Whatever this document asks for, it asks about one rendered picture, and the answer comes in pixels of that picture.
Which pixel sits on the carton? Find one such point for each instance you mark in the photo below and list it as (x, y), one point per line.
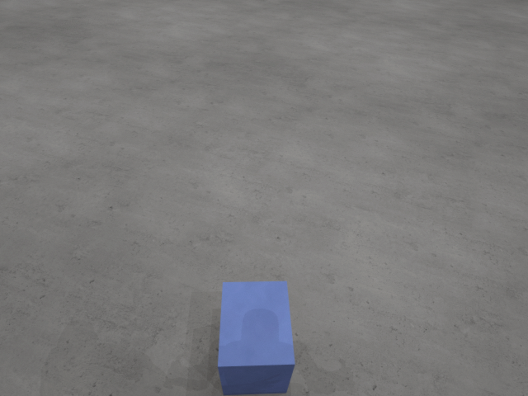
(256, 353)

